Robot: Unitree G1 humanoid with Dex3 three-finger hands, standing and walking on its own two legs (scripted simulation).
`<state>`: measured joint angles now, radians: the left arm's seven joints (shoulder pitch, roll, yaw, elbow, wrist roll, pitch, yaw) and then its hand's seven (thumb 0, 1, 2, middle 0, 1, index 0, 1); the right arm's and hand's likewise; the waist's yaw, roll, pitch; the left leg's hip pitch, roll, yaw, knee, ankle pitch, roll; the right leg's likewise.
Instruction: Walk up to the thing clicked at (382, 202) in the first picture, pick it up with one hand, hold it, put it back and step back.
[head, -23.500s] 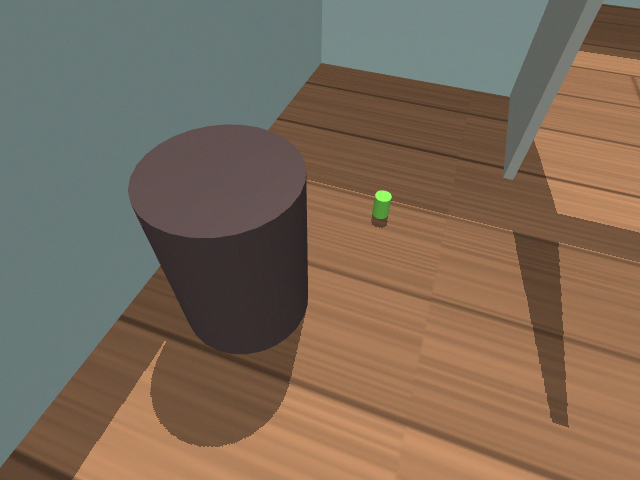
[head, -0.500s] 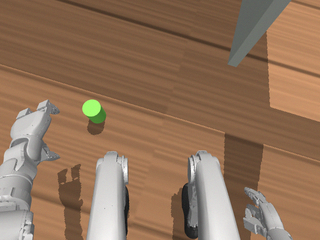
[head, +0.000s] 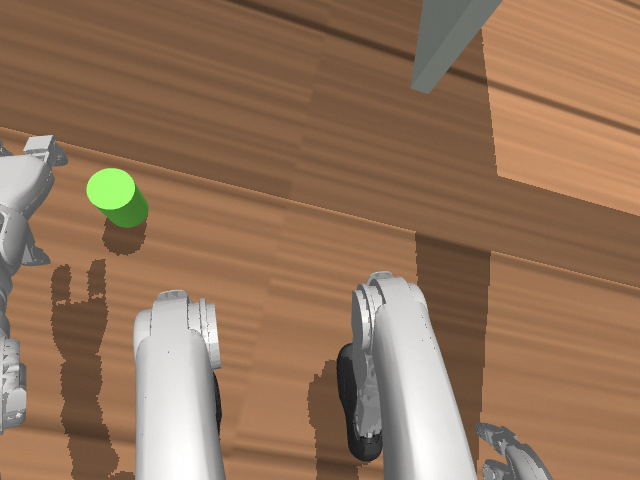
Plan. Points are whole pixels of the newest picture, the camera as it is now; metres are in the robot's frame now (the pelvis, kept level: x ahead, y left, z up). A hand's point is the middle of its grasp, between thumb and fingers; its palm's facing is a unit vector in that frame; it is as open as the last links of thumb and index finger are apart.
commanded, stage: rise first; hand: left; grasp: from above
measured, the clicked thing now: (120, 199) +0.52 +0.28 -0.32
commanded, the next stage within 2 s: approach in 0.86 s
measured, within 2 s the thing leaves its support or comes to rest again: neither
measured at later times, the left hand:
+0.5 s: hand (53, 201) +0.46 +0.33 -0.18, palm faces -0.44 -0.06 -0.89, open 14.1 cm
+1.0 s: hand (63, 198) +0.48 +0.32 -0.20, palm faces -0.45 -0.07 -0.89, open 14.2 cm
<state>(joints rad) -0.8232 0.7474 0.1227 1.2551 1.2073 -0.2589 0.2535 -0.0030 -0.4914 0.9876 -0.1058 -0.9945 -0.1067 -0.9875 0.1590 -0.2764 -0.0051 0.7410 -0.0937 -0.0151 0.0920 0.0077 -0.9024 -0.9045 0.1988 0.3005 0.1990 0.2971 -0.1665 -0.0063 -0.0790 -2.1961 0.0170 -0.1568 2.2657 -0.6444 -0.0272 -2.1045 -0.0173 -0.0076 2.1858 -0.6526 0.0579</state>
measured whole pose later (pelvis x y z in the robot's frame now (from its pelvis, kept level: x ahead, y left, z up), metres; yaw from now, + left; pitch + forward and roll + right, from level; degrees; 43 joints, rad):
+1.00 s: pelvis +0.01 +0.01 -0.03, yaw -2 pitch +34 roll -10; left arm -0.96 0.84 0.15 1.42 1.29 -0.26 0.35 0.00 -0.55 1.01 -0.08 -1.04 -0.08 -1.03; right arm 0.15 -0.28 0.06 0.72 -0.15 -0.01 0.14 0.00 -0.91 -0.91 0.20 0.30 0.20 0.30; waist -0.24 -0.02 -0.02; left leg -2.31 0.01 -0.19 2.39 -0.68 -0.02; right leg -2.20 0.00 -0.02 2.29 -0.69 0.07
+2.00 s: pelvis +0.01 +0.01 -0.04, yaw -3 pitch +34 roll -10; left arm -1.10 0.81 0.07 1.50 1.31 -0.15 0.41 0.00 -0.51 1.02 -0.10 -1.04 -0.10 -1.03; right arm 0.12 -0.28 0.08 0.71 -0.15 -0.03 0.13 0.00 -0.91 -0.90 0.20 0.30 0.20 0.30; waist -0.30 -0.02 -0.04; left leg -2.35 0.00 -0.18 2.41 -0.66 -0.02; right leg -2.24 0.00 -0.01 2.31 -0.67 0.06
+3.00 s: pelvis +0.01 +0.01 -0.07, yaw -6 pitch +30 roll -13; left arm -1.07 0.97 0.15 1.64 1.32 -0.22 0.48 0.00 -0.42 1.09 -0.15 -1.08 -0.14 -1.08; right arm 0.15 -0.31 0.21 0.67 -0.23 -0.12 0.20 0.00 -0.90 -0.90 0.20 0.30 0.20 0.30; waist -0.36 -0.08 0.10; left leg -2.37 0.00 -0.26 2.52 -0.70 -0.03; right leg -2.24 0.03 -0.06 2.36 -0.67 0.08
